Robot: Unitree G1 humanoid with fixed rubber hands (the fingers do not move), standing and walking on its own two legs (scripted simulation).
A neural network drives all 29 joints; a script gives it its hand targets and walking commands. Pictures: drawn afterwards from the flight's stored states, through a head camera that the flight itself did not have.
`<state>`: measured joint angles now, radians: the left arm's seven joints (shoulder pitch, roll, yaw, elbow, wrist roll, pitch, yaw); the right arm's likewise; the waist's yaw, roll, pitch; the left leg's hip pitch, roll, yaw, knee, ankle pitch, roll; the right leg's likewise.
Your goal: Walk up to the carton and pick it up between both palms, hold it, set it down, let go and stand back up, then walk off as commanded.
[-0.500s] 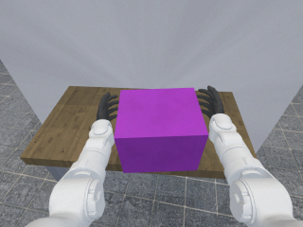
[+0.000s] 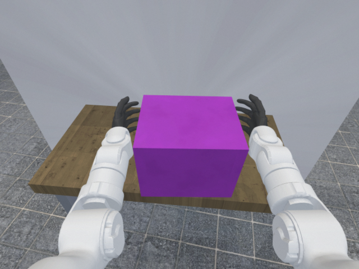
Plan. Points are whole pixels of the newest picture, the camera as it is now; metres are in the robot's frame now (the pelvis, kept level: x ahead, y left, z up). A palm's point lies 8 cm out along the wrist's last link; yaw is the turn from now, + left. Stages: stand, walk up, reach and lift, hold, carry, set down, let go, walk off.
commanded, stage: reach and lift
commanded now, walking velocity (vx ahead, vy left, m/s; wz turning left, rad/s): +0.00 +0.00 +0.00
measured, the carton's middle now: (187, 145) +0.40 +0.03 +0.09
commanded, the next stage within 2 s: hold in 0.42 s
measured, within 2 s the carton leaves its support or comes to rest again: neither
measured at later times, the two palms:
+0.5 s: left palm (119, 122) +0.39 +0.18 +0.17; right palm (260, 122) +0.39 -0.13 +0.18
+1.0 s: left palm (117, 118) +0.38 +0.18 +0.18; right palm (263, 118) +0.39 -0.13 +0.19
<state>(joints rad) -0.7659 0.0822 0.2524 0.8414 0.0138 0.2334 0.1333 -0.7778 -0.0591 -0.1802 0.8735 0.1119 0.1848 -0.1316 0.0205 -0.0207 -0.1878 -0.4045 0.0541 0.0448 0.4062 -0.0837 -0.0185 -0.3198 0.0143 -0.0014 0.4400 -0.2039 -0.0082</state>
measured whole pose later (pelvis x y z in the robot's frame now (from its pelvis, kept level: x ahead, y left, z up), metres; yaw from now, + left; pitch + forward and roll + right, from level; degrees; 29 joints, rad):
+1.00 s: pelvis +0.00 +0.00 +0.00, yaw +0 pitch +2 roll -1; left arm -0.75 0.08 0.25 0.60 0.06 0.47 0.12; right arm -0.78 -0.06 -0.17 0.70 0.17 0.36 -0.17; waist -0.01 -0.02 -0.17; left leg -0.35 0.05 0.04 0.40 -0.08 -0.02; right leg -0.26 0.01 0.00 0.42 -0.20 0.00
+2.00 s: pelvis -0.01 +0.00 +0.00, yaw +0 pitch +1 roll -1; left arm -0.74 0.08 0.25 0.47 0.10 0.60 0.09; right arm -0.78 -0.06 -0.17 0.61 0.19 0.46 -0.18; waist -0.03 -0.02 -0.17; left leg -0.33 0.05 0.04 0.40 -0.08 -0.02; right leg -0.24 0.01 0.00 0.42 -0.20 0.00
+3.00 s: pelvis +0.00 +0.00 +0.00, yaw +0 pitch +0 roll -1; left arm -0.74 0.08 0.25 0.42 0.13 0.63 0.07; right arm -0.78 -0.05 -0.17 0.57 0.18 0.46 -0.18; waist -0.03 -0.03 -0.16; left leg -0.30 0.05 0.04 0.38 -0.08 -0.02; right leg -0.22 0.01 0.00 0.41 -0.20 0.00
